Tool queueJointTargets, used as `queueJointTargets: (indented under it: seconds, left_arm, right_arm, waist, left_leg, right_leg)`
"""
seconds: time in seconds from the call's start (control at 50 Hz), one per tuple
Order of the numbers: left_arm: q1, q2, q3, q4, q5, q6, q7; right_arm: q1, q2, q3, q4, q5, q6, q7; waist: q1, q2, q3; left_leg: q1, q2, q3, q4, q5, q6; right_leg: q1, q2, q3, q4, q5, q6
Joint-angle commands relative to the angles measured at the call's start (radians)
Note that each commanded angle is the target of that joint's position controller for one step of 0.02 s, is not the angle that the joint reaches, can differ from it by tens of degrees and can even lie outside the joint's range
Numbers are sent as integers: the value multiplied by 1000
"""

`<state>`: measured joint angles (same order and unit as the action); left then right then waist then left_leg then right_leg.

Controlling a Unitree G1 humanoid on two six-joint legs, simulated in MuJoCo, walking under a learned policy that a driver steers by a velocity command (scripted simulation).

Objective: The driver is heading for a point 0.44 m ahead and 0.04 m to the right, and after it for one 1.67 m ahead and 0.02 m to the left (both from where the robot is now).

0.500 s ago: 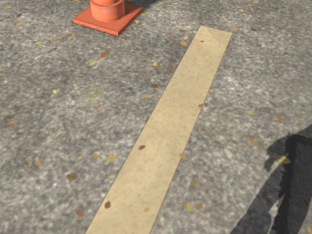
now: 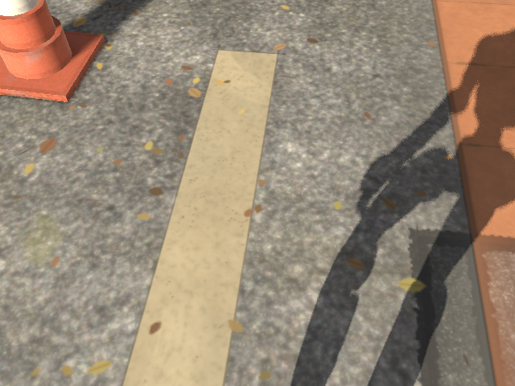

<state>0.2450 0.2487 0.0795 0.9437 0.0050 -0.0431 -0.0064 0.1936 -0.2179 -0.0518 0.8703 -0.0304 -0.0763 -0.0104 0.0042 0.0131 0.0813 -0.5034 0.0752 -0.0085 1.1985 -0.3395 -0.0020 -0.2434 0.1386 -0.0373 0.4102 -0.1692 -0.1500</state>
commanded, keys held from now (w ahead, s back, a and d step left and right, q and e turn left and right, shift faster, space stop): e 0.28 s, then no key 0.72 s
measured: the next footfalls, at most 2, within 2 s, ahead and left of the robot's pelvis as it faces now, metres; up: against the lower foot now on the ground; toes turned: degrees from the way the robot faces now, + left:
left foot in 0.36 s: +0.31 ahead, +0.10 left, +0.00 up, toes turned -14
right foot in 0.76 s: +0.15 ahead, -0.07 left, +0.00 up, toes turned -15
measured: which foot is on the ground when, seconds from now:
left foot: up 0.00-0.34, down 0.36-1.00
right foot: down 0.00-0.38, up 0.40-0.74, down 0.76-1.00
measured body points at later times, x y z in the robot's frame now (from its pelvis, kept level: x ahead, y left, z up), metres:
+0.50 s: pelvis +0.16 +0.05 +0.00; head +0.20 +0.06 +0.45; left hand +0.31 +0.30 -0.14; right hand +0.23 -0.24 -0.10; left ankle +0.26 +0.11 -0.74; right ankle +0.05 -0.04 -0.66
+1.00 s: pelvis +0.17 +0.03 +0.01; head +0.16 +0.02 +0.46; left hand +0.29 +0.25 -0.13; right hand +0.15 -0.23 -0.14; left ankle +0.26 +0.11 -0.74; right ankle +0.11 -0.06 -0.74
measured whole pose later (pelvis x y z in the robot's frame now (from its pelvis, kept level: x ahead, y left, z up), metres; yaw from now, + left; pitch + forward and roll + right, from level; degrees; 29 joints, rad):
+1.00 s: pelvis +0.17 +0.03 +0.01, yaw -16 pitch -2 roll +0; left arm 0.26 0.21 -0.01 0.97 0.01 -0.01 0.03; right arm 0.27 -0.24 -0.01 0.94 -0.01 0.00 0.00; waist -0.03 0.02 0.01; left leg -0.24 -0.02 0.01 0.37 -0.10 0.02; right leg -0.09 0.06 0.04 0.38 -0.26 -0.04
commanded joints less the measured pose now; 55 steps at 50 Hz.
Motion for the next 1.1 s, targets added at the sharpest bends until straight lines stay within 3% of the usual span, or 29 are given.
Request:
queueJointTargets:
  seconds: [0.02, 0.14, 0.24, 0.3, 0.34, 0.36, 0.38, 0.4, 0.42, 0.44, 0.46, 0.5, 0.58, 0.64, 0.68, 0.72, 0.74, 0.76, 0.78, 0.8, 0.82, 0.86, 0.88, 0.96, 1.1]
  left_arm:
    - [39, 133, 22, -54, -5, -25, 7]
    - [129, 149, 23, -77, -5, 12, 21]
    - [171, 165, 30, -100, 9, 36, 36]
    - [128, 179, 35, -129, 19, 45, 39]
    - [62, 181, 33, -151, 8, 39, 33]
    - [39, 164, 26, -168, -8, 28, 28]
    - [89, 99, 7, -201, -17, 19, 28]
    - [220, 124, 20, -188, -12, 39, 36]
    - [230, 157, 23, -140, 25, 57, 39]
    - [162, 155, 22, -134, 33, 68, 32]
    - [133, 141, 19, -140, 26, 79, 25]
    - [118, 121, 8, -140, 18, 99, 11]
    - [81, 96, -13, -135, 12, 111, 8]
    - [28, 90, -29, -132, 11, 117, 11]
    - [30, 93, -33, -119, 7, 109, 13]
    - [77, 79, -41, -86, 8, 93, 17]
    - [65, 90, -44, -86, 13, 81, 21]
    - [51, 125, -44, -96, 30, 66, 28]
    - [-6, 154, -42, -97, 21, 58, 31]
    - [-54, 94, -61, -95, 17, 47, 25]
    - [-74, 76, -70, -88, 16, 36, 25]
    - [-39, 94, -68, -59, 11, 26, 31]
    - [-17, 95, -68, -44, 6, 24, 33]
    - [32, 82, -70, 0, 4, 26, 36]
    - [55, 69, -73, 56, 2, 22, 40]
  right_arm:
    - [122, -65, -15, -35, -11, 39, 0]
    - [-70, -96, -6, -130, 2, 59, 1]
    - [-166, -122, 4, -180, 12, 55, -5]
    - [-113, -147, 5, -176, 18, 43, -12]
    - [7, -160, 0, -142, 13, 31, -20]
    - [85, -179, -5, -130, 4, 16, -27]
    - [126, -243, -11, -150, 6, 14, -36]
    - [101, -259, -17, -155, 32, 38, -30]
    - [58, -191, -2, -171, 41, 47, -18]
    - [9, -133, 14, -177, 37, 50, -17]
    - [-37, -112, 23, -182, 23, 59, -17]
    - [-49, -134, 21, -173, 4, 61, -20]
    - [-16, -149, 20, -143, 8, 56, -14]
    - [4, -169, 13, -126, 5, 69, -7]
    - [22, -181, 7, -114, 5, 82, -1]
    - [25, -182, 6, -104, 15, 94, -3]
    - [50, -173, 7, -92, 15, 95, -4]
    - [57, -146, 13, -99, 20, 91, 0]
    - [52, -105, 21, -107, 35, 86, 4]
    - [28, -105, 24, -87, 27, 86, 6]
    - [37, -100, 25, -70, 23, 82, 9]
    - [68, -127, 19, -36, 17, 74, 11]
    - [79, -136, 18, -21, 16, 70, 12]
    - [85, -110, 27, 34, 20, 67, 7]
    - [99, -95, 33, 112, 21, 68, -2]
  waist:
    - [-46, -18, -98]
    - [26, -86, -131]
    - [66, -94, -112]
    - [38, -100, -106]
    - [-29, -99, -123]
    - [-72, -51, -168]
    - [-56, 140, -280]
    - [18, 290, -383]
    - [35, 111, -294]
    - [28, 30, -195]
    - [44, 27, -150]
    - [41, 117, -119]
    - [27, 126, -139]
    - [-2, 159, -123]
    - [-7, 157, -112]
    - [21, 125, -99]
    - [18, 94, -79]
    - [3, 15, -83]
    - [-39, -124, -49]
    - [-44, -116, -24]
    - [-57, -113, -25]
    - [-53, -128, -31]
    - [-48, -108, -30]
    - [-29, -35, -14]
    - [-21, -4, -27]
  left_leg:
    - [-39, -2, 10, -81, 41, -39]
    - [-124, -28, 15, -273, 190, -50]
    - [-160, -60, -21, -404, 170, -30]
    - [-51, -82, -40, -528, 120, 1]
    - [185, -109, -12, -721, 201, 36]
    - [372, -34, -75, -809, 444, 69]
    - [568, 247, -321, -772, 960, 155]
    - [571, 397, -571, -789, 1193, 323]
    - [475, 365, -526, -804, 1040, 330]
    - [380, 283, -394, -826, 849, 294]
    - [316, 213, -308, -868, 654, 242]
    - [248, 126, -205, -912, 516, 205]
    - [262, 112, -177, -941, 338, 201]
    - [253, 112, -205, -972, 103, 199]
    - [244, 116, -227, -970, 48, 195]
    - [184, 105, -219, -953, -4, 156]
    - [140, 94, -216, -949, -28, 111]
    - [104, 64, -185, -892, -29, 61]
    - [162, -44, -66, -849, 22, 25]
    - [314, -47, -54, -827, 115, 19]
    - [380, -37, -65, -841, 174, 23]
    - [412, -14, -81, -846, 214, 32]
    - [394, -3, -90, -848, 219, 39]
    - [332, -1, -97, -873, 208, 35]
    - [346, 4, -102, -874, 243, 36]
  right_leg:
    - [77, -261, 209, -94, 865, -123]
    - [170, -222, 244, -33, 858, -24]
    - [281, -256, 348, 38, 834, -30]
    - [269, -257, 397, 105, 817, -22]
    - [184, -200, 381, 200, 790, 32]
    - [100, -149, 360, 325, 662, 70]
    - [-32, -41, 239, 591, 37, 105]
    - [-125, 83, 153, 770, -519, 124]
    - [-159, 23, 202, 862, -481, 127]
    - [-171, -1, 198, 859, -417, 137]
    - [-162, -25, 191, 803, -375, 147]
    - [-119, -28, 158, 738, -299, 167]
    - [-67, -46, 119, 513, -298, 175]
    - [-8, -73, 74, 326, -297, 158]
    - [33, -77, 51, 218, -256, 141]
    - [145, -81, 34, 16, -121, 107]
    - [186, -107, 84, -74, -65, 85]
    - [207, -220, 224, -135, -114, 59]
    - [41, -316, 348, -180, -206, 15]
    - [-103, -330, 345, -215, -266, 22]
    - [-127, -287, 303, -215, -282, 56]
    - [-104, -235, 254, -204, -243, 89]
    - [-75, -224, 239, -195, -203, 90]
    - [1, -218, 217, -158, -116, 74]
    - [40, -214, 195, -140, -38, 71]
Velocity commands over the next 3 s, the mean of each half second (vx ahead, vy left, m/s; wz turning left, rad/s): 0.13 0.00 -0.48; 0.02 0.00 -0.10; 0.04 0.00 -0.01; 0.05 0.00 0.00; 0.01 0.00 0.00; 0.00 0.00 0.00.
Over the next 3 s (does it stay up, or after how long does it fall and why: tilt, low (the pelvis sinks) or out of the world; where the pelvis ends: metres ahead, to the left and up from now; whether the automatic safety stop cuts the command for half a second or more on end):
stays up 0.21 0.01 0.00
